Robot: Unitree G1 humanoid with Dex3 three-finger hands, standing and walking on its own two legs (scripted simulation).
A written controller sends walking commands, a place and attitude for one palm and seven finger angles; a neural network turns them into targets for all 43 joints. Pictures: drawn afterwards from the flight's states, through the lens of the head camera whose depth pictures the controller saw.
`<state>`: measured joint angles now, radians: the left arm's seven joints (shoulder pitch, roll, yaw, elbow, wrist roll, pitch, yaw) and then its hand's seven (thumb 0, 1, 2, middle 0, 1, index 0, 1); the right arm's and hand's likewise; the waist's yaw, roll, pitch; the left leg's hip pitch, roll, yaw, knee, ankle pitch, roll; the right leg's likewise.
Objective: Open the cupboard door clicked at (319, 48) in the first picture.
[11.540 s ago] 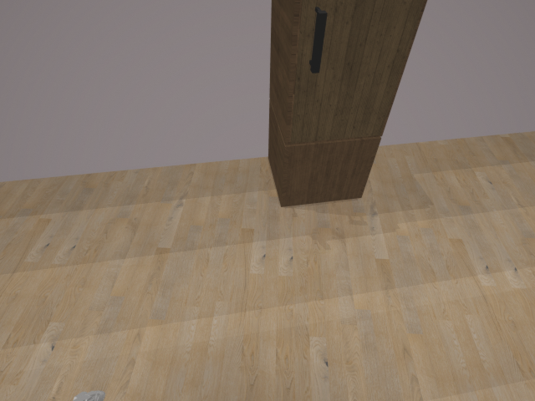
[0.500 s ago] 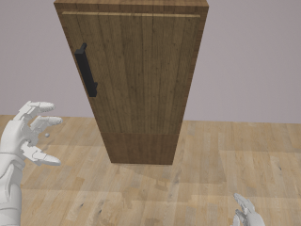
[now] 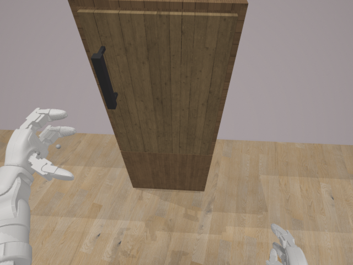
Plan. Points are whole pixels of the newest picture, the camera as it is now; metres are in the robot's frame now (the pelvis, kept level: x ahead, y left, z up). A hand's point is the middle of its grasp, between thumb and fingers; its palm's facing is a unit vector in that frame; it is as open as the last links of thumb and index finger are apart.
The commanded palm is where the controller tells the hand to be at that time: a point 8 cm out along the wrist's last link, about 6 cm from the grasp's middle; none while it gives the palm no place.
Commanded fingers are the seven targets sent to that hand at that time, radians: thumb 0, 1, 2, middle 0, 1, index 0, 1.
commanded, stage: move the hooked fingers beside the handle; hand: left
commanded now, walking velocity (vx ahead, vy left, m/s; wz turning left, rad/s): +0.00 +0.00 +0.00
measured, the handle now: (107, 79) +0.58 +0.25 +0.09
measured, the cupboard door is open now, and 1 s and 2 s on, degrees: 0 0 0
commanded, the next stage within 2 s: none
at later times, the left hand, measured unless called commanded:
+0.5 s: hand (67, 120) +0.40 +0.29 +0.11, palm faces +0.02 -1.00 +0.00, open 14.0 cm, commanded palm +0.38 +0.34 +0.10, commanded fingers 0.00 -0.50 0.30 -0.30 -1.20 -0.30 -1.20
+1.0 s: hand (74, 101) +0.47 +0.31 +0.10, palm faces +0.01 -1.00 +0.02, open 14.0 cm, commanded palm +0.46 +0.35 +0.10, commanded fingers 0.00 -0.50 0.30 -0.30 -1.20 -0.30 -1.20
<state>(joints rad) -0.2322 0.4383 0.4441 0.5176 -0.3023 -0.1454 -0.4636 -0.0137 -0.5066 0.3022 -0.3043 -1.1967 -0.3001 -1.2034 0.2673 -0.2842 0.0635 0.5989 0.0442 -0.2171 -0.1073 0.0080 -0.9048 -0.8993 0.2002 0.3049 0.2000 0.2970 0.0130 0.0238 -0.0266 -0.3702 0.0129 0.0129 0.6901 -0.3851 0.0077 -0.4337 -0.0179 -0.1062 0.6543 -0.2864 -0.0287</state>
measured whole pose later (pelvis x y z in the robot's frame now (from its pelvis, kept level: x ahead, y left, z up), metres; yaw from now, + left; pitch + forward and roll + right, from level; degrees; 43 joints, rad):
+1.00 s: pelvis +0.01 +0.03 -0.01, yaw -2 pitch +15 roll -2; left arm -0.81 0.71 0.53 1.17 -0.16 -0.28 -0.53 -0.01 -0.51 0.30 -0.30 -1.20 -0.30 -1.20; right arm 0.41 -0.30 0.06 0.61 0.02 0.01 -0.06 0.00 -0.91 -0.90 0.20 0.30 0.20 0.30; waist -0.12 -0.01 -0.07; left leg -0.64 0.02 0.04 0.81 -0.43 0.04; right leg -0.69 -0.01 -0.08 0.71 -0.29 0.00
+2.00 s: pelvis +0.03 +0.03 -0.02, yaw -3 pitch +21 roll -4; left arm -0.96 0.85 0.57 1.26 -0.10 -0.24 -0.54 -0.01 -0.50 0.30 -0.30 -1.20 -0.30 -1.20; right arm 0.42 -0.30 0.06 0.56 0.00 0.13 -0.03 0.00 -0.91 -0.90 0.20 0.30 0.20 0.30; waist -0.19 0.00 -0.08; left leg -0.77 0.05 0.01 0.88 -0.48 0.04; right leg -0.79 0.01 -0.10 0.73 -0.31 0.00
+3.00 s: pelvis +0.02 +0.03 -0.02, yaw -3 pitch +19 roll -4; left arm -0.90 0.74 0.52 1.20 -0.12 -0.28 -0.46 -0.01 -0.50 0.30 -0.30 -1.20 -0.30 -1.20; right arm 0.43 -0.29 0.06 0.56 0.00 0.11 -0.03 0.00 -0.91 -0.90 0.20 0.30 0.20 0.30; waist -0.18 0.01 -0.08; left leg -0.73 0.04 0.03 0.87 -0.47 0.04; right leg -0.77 0.01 -0.08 0.74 -0.30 0.00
